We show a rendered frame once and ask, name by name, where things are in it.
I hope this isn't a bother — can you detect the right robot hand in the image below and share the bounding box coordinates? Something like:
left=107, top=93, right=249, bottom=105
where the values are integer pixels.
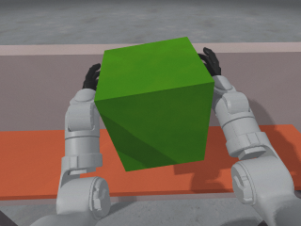
left=198, top=47, right=221, bottom=76

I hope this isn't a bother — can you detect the table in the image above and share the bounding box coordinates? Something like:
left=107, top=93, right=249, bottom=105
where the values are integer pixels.
left=0, top=124, right=301, bottom=226

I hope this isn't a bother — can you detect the left robot forearm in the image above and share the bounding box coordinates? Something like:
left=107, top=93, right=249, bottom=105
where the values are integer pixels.
left=55, top=89, right=103, bottom=213

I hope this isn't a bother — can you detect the right robot forearm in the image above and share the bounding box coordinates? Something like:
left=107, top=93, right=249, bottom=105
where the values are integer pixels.
left=211, top=75, right=294, bottom=192

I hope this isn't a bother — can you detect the robot left upper arm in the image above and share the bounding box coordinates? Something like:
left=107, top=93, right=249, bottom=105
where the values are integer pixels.
left=30, top=176, right=111, bottom=226

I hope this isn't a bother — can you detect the carton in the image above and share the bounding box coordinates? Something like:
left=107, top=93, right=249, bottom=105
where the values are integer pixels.
left=94, top=37, right=214, bottom=172

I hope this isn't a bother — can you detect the robot right upper arm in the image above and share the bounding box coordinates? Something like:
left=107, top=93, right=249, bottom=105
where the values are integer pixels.
left=230, top=155, right=301, bottom=226

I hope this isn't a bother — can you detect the left robot hand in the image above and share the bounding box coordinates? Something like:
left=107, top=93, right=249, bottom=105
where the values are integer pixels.
left=82, top=63, right=101, bottom=91

